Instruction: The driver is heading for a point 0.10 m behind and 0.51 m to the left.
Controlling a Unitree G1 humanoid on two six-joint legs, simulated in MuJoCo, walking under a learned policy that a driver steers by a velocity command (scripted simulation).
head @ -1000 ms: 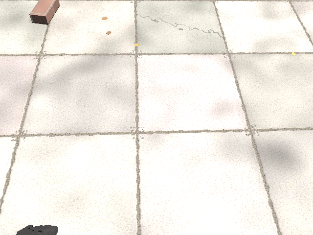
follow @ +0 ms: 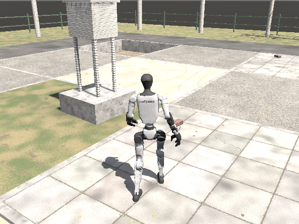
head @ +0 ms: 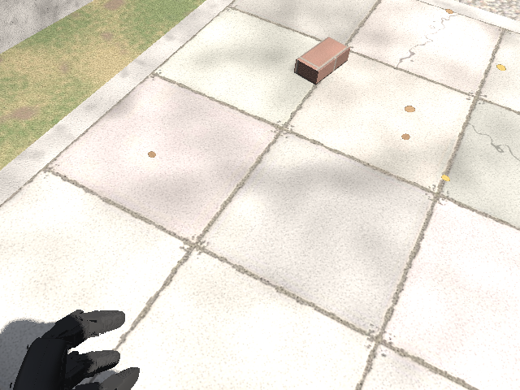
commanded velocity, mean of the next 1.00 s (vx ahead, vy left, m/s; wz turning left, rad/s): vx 0.25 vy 0.00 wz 0.60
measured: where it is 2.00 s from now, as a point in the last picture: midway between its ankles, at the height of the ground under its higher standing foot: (93, 349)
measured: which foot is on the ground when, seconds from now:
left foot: down 0.00-0.02, up 0.04-0.44, down 0.46-0.88, up 0.90-1.00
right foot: up 0.00-0.00, down 0.02-0.46, up 0.48-0.86, down 0.88-1.00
